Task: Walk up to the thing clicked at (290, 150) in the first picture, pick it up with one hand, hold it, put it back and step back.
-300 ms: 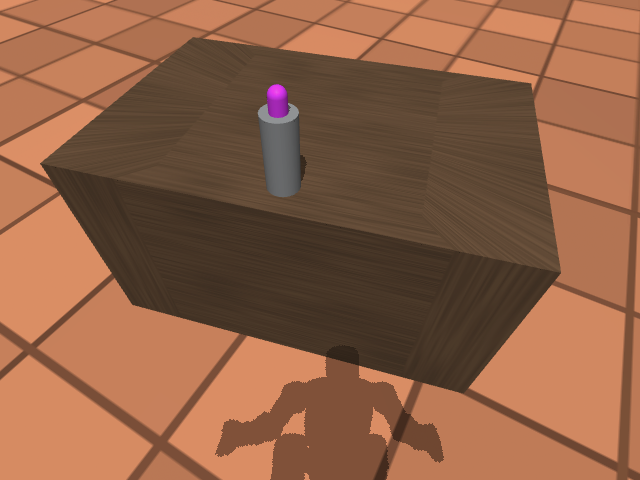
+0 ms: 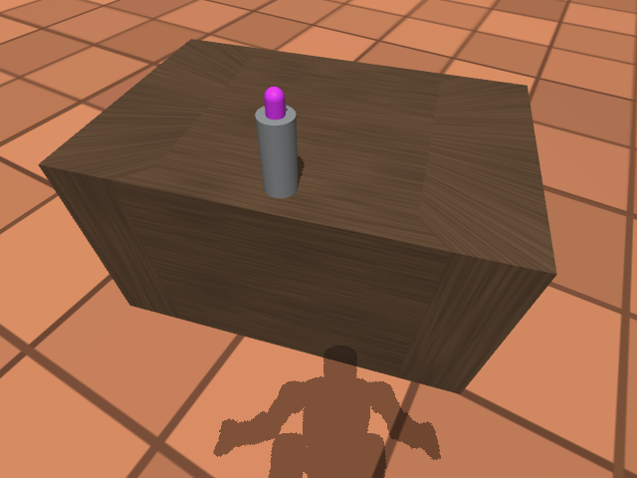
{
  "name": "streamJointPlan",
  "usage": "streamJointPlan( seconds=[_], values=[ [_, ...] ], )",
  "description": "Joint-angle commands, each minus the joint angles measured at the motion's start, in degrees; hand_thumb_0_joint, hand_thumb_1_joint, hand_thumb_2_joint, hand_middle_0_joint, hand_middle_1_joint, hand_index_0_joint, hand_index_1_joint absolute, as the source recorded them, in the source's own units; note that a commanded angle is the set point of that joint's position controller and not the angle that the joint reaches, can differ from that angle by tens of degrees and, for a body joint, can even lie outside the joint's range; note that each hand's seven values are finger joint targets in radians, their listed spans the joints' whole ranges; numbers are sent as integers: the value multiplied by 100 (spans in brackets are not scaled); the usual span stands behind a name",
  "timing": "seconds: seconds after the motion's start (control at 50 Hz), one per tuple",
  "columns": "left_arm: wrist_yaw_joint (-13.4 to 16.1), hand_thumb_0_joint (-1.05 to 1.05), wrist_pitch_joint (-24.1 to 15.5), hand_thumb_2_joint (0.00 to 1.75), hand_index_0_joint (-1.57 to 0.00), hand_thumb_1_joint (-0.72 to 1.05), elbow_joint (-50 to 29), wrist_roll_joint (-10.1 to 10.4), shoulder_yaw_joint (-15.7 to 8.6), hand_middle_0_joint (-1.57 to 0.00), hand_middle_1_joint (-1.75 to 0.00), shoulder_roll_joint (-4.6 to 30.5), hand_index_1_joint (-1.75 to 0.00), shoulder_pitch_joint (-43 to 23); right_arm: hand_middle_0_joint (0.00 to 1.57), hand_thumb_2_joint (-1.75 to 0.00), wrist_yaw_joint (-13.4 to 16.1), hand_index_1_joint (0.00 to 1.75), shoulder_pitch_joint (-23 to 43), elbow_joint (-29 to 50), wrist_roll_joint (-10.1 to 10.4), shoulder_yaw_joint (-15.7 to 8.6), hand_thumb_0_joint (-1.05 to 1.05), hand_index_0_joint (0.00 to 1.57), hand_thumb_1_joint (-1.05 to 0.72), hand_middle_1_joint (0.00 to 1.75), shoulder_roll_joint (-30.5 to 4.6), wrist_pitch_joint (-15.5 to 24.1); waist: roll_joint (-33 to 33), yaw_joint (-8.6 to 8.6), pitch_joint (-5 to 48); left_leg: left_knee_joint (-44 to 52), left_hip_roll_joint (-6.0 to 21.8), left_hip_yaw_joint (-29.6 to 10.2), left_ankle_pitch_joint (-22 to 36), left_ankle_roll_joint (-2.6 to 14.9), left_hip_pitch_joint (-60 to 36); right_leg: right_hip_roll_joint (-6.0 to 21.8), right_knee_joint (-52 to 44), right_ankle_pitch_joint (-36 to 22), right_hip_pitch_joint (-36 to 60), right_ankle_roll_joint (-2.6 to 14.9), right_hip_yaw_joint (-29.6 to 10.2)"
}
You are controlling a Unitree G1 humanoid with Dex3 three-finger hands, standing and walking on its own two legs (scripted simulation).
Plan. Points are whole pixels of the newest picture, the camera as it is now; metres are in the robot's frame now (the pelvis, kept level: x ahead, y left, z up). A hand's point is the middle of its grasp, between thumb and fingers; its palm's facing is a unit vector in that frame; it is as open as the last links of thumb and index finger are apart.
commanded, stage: stand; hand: left
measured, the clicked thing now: (277, 142) +0.76 +0.09 -0.01
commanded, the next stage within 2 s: walk up in 0.82 s
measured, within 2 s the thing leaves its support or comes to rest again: neither
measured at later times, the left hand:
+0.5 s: hand out of the picture +0.08 +0.25 -0.15, palm faces -0.02 -0.94 -0.34, open 7.4 cm
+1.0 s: hand out of the picture +0.10 +0.26 -0.16, palm faces -0.11 -0.92 -0.37, open 7.4 cm
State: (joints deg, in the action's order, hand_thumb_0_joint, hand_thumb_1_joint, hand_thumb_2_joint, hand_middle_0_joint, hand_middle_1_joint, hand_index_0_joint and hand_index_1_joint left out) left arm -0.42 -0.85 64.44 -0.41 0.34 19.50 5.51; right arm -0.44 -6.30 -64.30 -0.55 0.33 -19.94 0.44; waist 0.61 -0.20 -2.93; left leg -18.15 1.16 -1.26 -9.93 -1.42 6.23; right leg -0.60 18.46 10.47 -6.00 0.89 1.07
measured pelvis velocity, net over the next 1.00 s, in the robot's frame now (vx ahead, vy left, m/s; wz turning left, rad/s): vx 0.03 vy -0.01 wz -0.08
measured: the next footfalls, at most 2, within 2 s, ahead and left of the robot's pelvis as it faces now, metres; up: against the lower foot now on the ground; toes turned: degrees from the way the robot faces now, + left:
right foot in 1.10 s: +0.14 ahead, -0.17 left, +0.00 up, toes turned -8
left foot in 1.58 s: +0.40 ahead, +0.09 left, +0.00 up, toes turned -10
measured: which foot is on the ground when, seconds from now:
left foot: down 0.00-1.00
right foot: down 0.00-0.90, up 0.92-1.00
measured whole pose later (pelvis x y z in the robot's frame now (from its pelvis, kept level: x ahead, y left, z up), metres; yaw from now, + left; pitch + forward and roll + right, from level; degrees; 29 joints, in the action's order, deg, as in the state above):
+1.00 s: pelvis +0.03 -0.01 -0.01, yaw -4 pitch -2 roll +1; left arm -2.7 0.0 59.8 -1.7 -3.2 22.4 12.7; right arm -1.9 -11.5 -57.3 -2.7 -3.3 -21.7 2.9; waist -0.6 1.1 -2.4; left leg -23.1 1.5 2.7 -16.1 0.8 5.2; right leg 0.3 42.8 24.9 -17.0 1.7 -1.2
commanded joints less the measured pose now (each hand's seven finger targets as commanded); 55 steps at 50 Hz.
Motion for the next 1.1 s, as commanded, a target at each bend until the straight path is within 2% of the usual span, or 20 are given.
streamJointPlan(
  seconds=[0.0,0.1,0.16,0.34,0.42,0.48,0.78,0.8,0.82,0.84,0.86,0.88,0.9,0.92,0.94,0.96,1.0,1.04,1.06,1.08],
  values=[
    [97,0,-130,90,-20,90,-337,2,-229,-20,-30,1229,-30,-214,20,-90,107,30,175,319,14,-231,0,20,-90,30,-1165,154,-2,26,449,194,603,-435,736,254,-92,790,-319,-784,-14,81,-652],
    [104,0,-124,90,-20,90,-319,-13,-233,-20,-30,1236,-30,-178,20,-90,108,30,225,336,13,-229,0,20,-90,30,-1141,141,-100,0,394,206,608,-455,676,258,-92,784,-346,-702,-51,76,-634],
    [101,0,-135,90,-20,90,-326,-5,-232,-20,-30,1234,-30,-179,20,-90,102,30,183,343,17,-226,0,20,-90,30,-1159,147,-49,24,481,189,614,-432,792,274,-125,799,-328,-901,66,77,-635],
    [90,0,-103,90,-20,90,-312,-9,-238,-20,-30,1246,-30,-141,20,-90,116,30,176,324,11,-232,0,20,-90,30,-1185,151,-39,-3,418,277,619,-441,626,269,-100,774,-321,-649,-1,97,-629],
    [98,0,-127,90,-20,90,-337,-13,-229,-20,-30,1253,-30,-138,20,-90,102,30,158,327,13,-231,0,20,-90,30,-1159,150,-146,4,498,244,618,-423,784,270,-141,796,-321,-844,63,87,-628],
    [95,0,-111,90,-20,90,-318,-2,-238,-20,-30,1250,-30,-151,20,-90,111,30,182,313,9,-235,0,20,-90,30,-1190,144,-59,1,412,274,615,-436,632,273,-130,790,-343,-661,-6,90,-650],
    [111,0,-117,90,-20,90,-341,-3,-245,-20,-30,1269,-30,-123,20,-90,121,30,178,338,13,-230,0,20,-90,30,-1187,148,-15,8,546,211,646,-420,1037,268,-201,816,-275,-1144,170,86,-623],
    [-23,0,-126,90,-20,90,-718,-83,-541,-20,-30,1614,-30,399,20,-90,34,30,-100,755,-143,-533,0,20,-90,30,-1637,225,-133,69,955,-475,354,-119,-1580,588,-692,441,70,1180,-160,277,-797],
    [-63,0,-113,90,-20,90,-704,-151,-576,-20,-30,1603,-30,380,20,-90,2,30,-300,720,-186,-584,0,20,-90,30,-1620,247,-75,140,569,-526,429,-326,-2497,694,-496,579,157,2313,-857,391,-1072],
    [-99,0,-96,90,-20,90,-781,-153,-589,-20,-30,1558,-30,203,20,-90,-17,30,-458,711,-193,-607,0,20,-90,30,-1654,241,23,248,95,-346,463,-548,-3033,747,-470,521,232,2826,-1624,391,-1110],
    [-134,0,-84,90,-20,90,-924,-154,-577,-20,-30,1420,-30,-139,20,-90,-39,30,-603,699,-177,-639,0,20,-90,30,-1651,234,125,439,-305,-2,706,-903,-3328,882,-593,319,591,2736,-2394,299,-862],
    [-149,0,-90,90,-20,90,-1045,-131,-563,-20,-30,1249,-30,-296,20,-90,-43,30,-777,705,-176,-728,0,20,-90,30,-1790,236,551,581,-582,631,1342,-1611,-3495,1204,-627,75,1621,2087,-2827,179,-463],
    [-141,0,-109,90,-20,90,-1189,-153,-579,-20,-30,1276,-30,-374,20,-90,-27,30,-837,780,-205,-818,0,20,-90,30,-2017,277,848,678,-832,1216,2139,-2339,-3210,1640,-518,90,2824,1840,-3273,86,-313],
    [-141,0,-154,90,-20,90,-1275,-147,-600,-20,-30,1351,-30,-262,20,-90,-11,30,-707,921,-210,-861,0,20,-90,30,-2100,343,545,523,-936,1225,2491,-2563,-2514,1829,-515,416,3110,1742,-3322,91,-634],
    [-171,0,-205,90,-20,90,-1319,-118,-584,-20,-30,1376,-30,-105,20,-90,-9,30,-626,1017,-216,-836,0,20,-90,30,-1963,383,304,404,-848,1024,2353,-2301,-1691,1799,-722,567,2836,1599,-3227,52,-657],
    [-208,0,-230,90,-20,90,-1311,-112,-588,-20,-30,1382,-30,44,20,-90,-25,30,-633,1111,-211,-789,0,20,-90,30,-1783,396,251,328,-576,878,2059,-1882,-1310,1687,-802,558,2792,1571,-3000,38,-586],
    [-309,0,-225,90,-20,90,-1284,-66,-596,-20,-30,1314,-30,595,20,-90,-85,30,-161,1352,-232,-827,0,20,-90,30,-1854,380,885,37,-256,597,1728,-1022,-1441,1391,-503,651,2048,1552,-2120,35,-445],
    [-322,0,-247,90,-20,90,-1149,-78,-661,-20,-30,1303,-30,1085,20,-90,-144,30,218,1565,-241,-808,0,20,-90,30,-1729,310,988,-222,23,-104,1097,-45,-862,1046,46,381,1262,613,-877,27,-69],
    [-275,0,-251,90,-20,90,-1017,-86,-718,-20,-30,1318,-30,1527,20,-90,-153,30,303,1652,-220,-784,0,20,-90,30,-1635,255,783,-420,179,-878,810,360,-576,897,391,125,890,-43,-139,-12,169],
    [-183,0,-292,90,-20,90,-774,-79,-868,-20,-30,1632,-30,2258,20,-90,-156,30,41,1678,-183,-707,0,20,-90,30,-1399,208,-202,-676,542,-2271,523,555,-662,726,970,96,731,-210,985,-67,-105]
  ],
)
